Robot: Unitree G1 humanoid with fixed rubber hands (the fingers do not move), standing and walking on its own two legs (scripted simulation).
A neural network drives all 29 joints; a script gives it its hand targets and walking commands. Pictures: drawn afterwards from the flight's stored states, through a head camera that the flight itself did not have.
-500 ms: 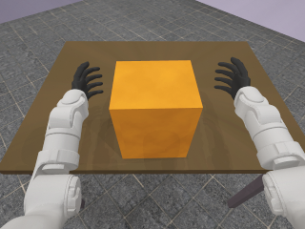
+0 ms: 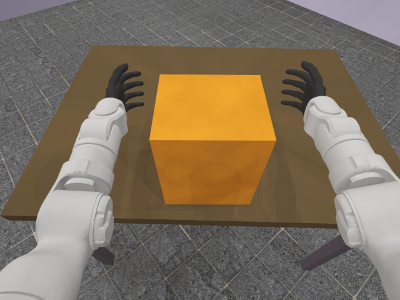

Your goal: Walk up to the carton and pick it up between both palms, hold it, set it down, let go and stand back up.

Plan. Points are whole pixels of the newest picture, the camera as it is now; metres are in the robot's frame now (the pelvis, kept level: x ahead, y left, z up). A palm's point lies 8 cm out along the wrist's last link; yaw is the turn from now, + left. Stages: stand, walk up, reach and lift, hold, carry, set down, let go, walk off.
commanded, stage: reach and lift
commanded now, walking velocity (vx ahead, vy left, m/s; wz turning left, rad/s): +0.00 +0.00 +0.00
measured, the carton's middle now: (208, 145) +0.44 +0.03 +0.04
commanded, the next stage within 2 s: none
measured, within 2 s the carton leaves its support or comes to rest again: neither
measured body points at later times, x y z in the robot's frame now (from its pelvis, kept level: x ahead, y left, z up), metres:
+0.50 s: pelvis -0.01 +0.01 -0.01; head +0.08 +0.02 +0.43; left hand +0.45 +0.22 +0.04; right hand +0.47 -0.15 +0.06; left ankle +0.04 +0.14 -0.74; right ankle -0.04 -0.11 -0.74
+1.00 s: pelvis +0.00 +0.01 -0.01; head +0.10 +0.03 +0.42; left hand +0.46 +0.18 +0.03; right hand +0.48 -0.12 +0.05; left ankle +0.04 +0.14 -0.74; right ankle -0.04 -0.11 -0.74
